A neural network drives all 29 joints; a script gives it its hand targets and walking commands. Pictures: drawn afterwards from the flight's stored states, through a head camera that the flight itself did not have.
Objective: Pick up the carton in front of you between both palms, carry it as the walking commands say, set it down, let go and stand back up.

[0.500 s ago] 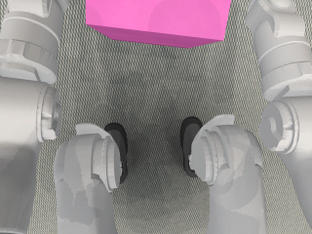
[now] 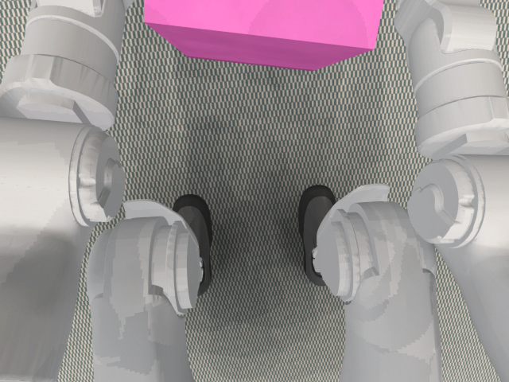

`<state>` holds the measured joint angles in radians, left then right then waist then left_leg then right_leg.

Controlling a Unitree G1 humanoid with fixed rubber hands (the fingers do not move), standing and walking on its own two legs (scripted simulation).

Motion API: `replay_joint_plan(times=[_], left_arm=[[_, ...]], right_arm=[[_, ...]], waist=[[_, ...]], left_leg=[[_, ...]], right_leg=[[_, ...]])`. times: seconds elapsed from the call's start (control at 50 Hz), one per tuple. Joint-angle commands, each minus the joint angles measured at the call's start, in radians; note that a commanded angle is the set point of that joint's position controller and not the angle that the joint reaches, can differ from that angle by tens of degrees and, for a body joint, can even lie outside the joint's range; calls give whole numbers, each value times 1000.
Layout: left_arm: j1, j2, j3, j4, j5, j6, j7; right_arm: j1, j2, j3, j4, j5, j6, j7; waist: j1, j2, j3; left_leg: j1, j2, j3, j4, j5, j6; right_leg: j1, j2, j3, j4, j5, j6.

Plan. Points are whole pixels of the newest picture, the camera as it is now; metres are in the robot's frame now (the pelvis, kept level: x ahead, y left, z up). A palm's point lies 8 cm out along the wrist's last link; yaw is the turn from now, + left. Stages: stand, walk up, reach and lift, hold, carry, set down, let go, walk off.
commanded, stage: reach and lift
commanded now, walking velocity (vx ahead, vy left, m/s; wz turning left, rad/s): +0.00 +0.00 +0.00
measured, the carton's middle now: out of the picture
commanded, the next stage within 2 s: none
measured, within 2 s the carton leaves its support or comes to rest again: leaves its support in 0.16 s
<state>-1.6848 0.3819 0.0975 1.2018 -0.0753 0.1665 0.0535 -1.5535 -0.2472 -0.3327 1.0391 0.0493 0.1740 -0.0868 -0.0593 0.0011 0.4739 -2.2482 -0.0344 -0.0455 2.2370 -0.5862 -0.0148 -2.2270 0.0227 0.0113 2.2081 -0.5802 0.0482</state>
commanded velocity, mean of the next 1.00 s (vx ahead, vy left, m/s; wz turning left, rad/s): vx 0.00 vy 0.00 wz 0.00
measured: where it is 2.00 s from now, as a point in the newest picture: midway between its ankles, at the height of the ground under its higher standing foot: (258, 255)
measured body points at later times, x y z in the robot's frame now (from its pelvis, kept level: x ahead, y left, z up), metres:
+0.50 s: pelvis +0.00 -0.01 +0.07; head +0.28 +0.01 +0.42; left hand +0.54 +0.15 +0.00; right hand +0.53 -0.16 +0.00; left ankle +0.11 +0.12 -0.33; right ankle +0.12 -0.14 -0.33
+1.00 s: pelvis +0.02 -0.01 +0.18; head +0.25 +0.01 +0.57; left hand +0.50 +0.15 +0.13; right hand +0.50 -0.15 +0.13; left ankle +0.11 +0.12 -0.33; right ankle +0.12 -0.14 -0.33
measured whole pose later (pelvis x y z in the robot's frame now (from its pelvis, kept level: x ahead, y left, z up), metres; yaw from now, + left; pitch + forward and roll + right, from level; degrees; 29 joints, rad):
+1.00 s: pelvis +0.02 -0.01 +0.18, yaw +2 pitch +41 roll -1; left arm -0.95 -0.02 0.43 0.64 0.23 0.43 0.03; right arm -0.90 0.06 -0.49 0.57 -0.22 0.44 -0.05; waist -0.03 0.01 -0.21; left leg -1.82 -0.06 -0.06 1.58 -0.48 -0.03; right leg -1.80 0.04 0.05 1.58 -0.49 0.05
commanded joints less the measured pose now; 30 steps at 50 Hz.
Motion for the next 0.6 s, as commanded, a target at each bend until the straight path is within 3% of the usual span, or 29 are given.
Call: replay_joint_plan(times=[0.0, 0.08, 0.16, 0.2, 0.22, 0.3, 0.4, 0.48, 0.58], left_arm=[[-373, -985, -166, -201, -52, 28, -276], [-407, -1085, -247, -330, -101, 37, -264], [-449, -1189, -333, -570, -142, 63, -237], [-429, -1246, -348, -640, -122, 90, -225], [-409, -1263, -354, -660, -108, 103, -212], [-244, -1323, -295, -548, -38, 153, -207], [-139, -1321, -70, -306, 129, 185, -243], [-136, -1295, 43, -253, 212, 192, -261], [-157, -1310, 58, -279, 232, 198, -272]], right_arm=[[-507, 910, 285, -183, 74, 34, 280], [-552, 986, 366, -290, 158, 41, 282], [-563, 1068, 461, -463, 209, 70, 263], [-559, 1081, 488, -529, 202, 97, 270], [-556, 1117, 510, -563, 197, 106, 261], [-458, 1148, 501, -512, 133, 141, 255], [-332, 1157, 271, -297, -76, 181, 266], [-321, 1147, 173, -258, -164, 190, 275], [-360, 1189, 191, -287, -168, 202, 289]], waist=[[-26, 69, -1152], [-27, 81, -1444], [-25, 102, -1932], [-23, 104, -2099], [-6, 108, -2146], [5, 82, -1906], [-25, 66, -1436], [-16, 62, -1396], [13, 32, -1510]], left_leg=[[496, -75, 92, -161, 258, 24], [657, -80, 96, -149, 437, 23], [948, -96, 106, -150, 669, 13], [1040, -101, 103, -170, 736, 11], [1040, -109, 113, -187, 731, 3], [883, -122, 125, -292, 571, -8], [544, -132, 130, -444, 176, 1], [542, -136, 129, -527, 112, 13], [615, -135, 131, -607, 104, 18]], right_leg=[[520, 85, -104, -139, 306, -31], [598, 92, -118, -122, 468, -27], [713, 106, -138, -138, 650, -15], [695, 117, -140, -164, 668, -6], [701, 123, -139, -176, 654, -3], [641, 130, -134, -278, 513, 5], [520, 131, -123, -429, 199, -22], [535, 135, -113, -514, 133, -33], [634, 135, -112, -579, 125, -23]])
